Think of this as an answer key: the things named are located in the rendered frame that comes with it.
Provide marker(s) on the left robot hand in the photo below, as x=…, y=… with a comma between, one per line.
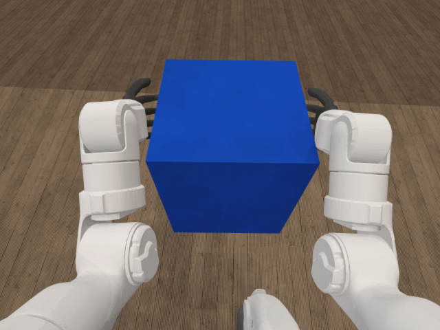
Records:
x=134, y=89

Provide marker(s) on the robot right upper arm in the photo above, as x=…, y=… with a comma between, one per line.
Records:
x=360, y=272

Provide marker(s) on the right robot hand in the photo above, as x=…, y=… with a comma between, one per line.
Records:
x=324, y=99

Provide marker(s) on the right robot thigh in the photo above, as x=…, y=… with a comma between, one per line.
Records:
x=266, y=312

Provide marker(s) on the robot right forearm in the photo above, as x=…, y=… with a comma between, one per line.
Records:
x=359, y=148

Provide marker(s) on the robot left upper arm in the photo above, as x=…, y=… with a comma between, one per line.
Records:
x=113, y=260

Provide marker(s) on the carton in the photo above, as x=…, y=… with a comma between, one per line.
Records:
x=231, y=148

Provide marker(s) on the robot left forearm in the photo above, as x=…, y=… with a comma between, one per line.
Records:
x=110, y=133

